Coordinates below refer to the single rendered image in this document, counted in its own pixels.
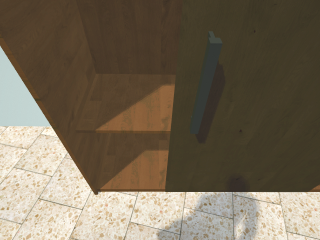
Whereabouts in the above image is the handle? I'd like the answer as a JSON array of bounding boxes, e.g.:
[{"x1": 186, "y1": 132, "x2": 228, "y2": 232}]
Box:
[{"x1": 189, "y1": 31, "x2": 223, "y2": 134}]

